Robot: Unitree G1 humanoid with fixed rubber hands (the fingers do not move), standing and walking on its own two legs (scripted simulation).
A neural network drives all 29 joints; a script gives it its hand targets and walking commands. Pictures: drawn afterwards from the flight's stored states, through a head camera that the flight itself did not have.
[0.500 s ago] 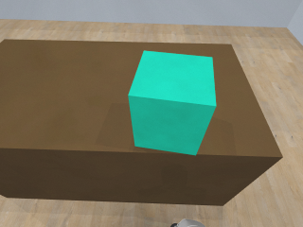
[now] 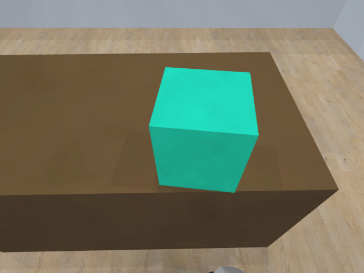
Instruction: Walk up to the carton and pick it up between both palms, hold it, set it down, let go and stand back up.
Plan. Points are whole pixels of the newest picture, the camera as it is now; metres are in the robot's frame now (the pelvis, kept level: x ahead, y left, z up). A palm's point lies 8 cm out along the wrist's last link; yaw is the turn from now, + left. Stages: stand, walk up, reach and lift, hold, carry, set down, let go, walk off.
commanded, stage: walk up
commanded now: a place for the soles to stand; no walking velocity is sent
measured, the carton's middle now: (201, 132) +0.43 -0.03 +0.03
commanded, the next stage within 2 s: reach and lift in 0.64 s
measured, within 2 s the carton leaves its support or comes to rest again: neither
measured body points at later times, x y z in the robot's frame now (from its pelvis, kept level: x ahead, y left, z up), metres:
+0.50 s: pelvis +0.00 +0.00 +0.00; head +0.03 +0.00 +0.45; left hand +0.06 +0.25 -0.15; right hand +0.04 -0.24 -0.16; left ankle -0.03 +0.10 -0.73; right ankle +0.08 -0.11 -0.73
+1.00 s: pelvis -0.02 -0.01 -0.03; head +0.03 -0.02 +0.42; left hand +0.19 +0.22 -0.11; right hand +0.15 -0.24 -0.14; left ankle -0.03 +0.11 -0.73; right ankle +0.05 -0.11 -0.73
